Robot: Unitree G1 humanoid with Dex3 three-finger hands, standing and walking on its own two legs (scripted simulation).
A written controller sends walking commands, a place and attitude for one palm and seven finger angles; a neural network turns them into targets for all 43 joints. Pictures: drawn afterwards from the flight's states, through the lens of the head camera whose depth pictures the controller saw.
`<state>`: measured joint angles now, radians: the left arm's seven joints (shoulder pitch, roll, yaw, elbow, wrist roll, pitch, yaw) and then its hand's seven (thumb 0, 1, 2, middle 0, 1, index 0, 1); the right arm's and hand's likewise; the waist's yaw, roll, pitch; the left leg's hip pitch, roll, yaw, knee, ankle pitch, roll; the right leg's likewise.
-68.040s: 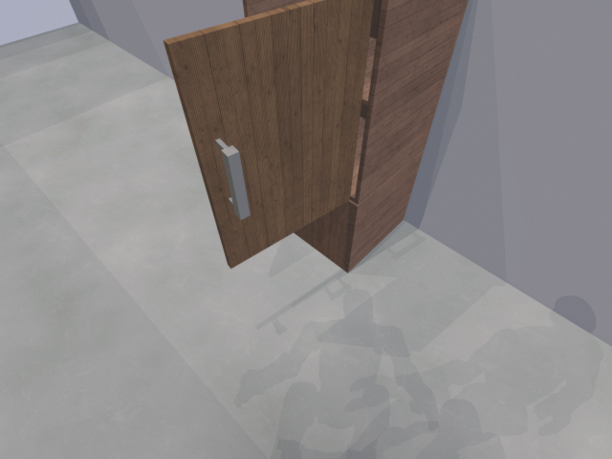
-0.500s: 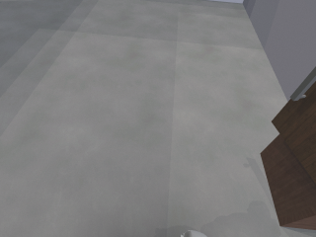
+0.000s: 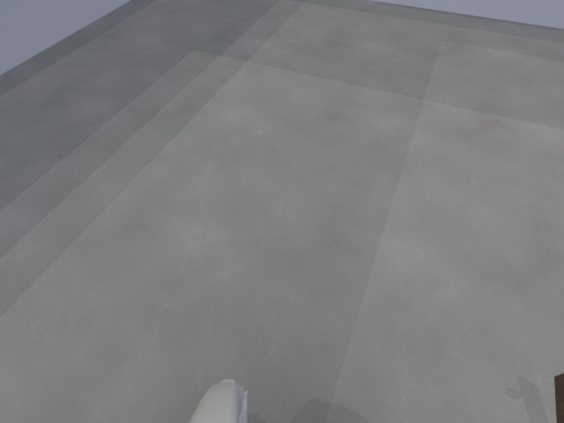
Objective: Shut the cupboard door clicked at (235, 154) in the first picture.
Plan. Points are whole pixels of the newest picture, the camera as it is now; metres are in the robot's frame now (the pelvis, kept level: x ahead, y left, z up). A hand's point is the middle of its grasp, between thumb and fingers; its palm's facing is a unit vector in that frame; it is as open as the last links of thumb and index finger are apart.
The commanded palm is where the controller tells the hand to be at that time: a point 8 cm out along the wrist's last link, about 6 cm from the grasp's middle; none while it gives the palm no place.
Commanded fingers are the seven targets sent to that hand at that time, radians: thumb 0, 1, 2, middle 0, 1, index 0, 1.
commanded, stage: walk to a spot facing it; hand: left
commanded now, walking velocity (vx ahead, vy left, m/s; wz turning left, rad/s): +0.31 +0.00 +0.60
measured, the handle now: out of the picture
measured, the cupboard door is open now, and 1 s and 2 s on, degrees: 17 17 17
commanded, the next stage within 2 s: turn to face it in 0.36 s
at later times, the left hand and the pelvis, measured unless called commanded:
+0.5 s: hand (127, 380) +0.21 +0.29 -0.17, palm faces +0.27 -0.94 -0.21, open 7.4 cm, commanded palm none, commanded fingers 0.00 0.90 0.90 -0.20 -0.30 -0.20 -0.30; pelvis +0.17 +0.07 -0.01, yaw +14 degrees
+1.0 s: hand (175, 299) +0.35 +0.24 -0.17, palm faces +0.08 -0.97 -0.23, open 7.2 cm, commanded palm none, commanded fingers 0.00 0.90 0.90 -0.20 -0.30 -0.20 -0.30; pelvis +0.30 +0.05 -0.01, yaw +2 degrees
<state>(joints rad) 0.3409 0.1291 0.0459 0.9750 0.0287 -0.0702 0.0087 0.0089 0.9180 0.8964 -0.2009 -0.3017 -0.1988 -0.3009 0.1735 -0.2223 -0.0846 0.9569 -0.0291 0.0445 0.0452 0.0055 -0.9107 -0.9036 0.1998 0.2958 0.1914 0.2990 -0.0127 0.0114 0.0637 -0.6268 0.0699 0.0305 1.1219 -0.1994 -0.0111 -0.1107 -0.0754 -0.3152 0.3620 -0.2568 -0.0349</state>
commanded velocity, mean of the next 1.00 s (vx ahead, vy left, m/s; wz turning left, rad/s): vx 0.12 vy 0.00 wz -0.14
